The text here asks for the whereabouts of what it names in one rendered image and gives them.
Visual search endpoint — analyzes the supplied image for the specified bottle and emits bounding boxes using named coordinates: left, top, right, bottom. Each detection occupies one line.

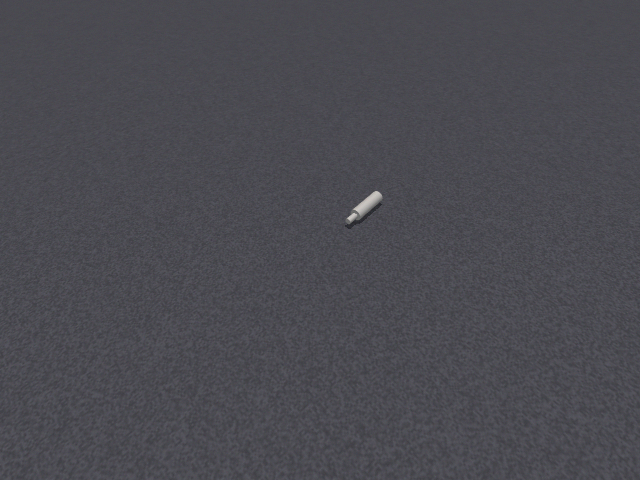
left=345, top=191, right=383, bottom=224

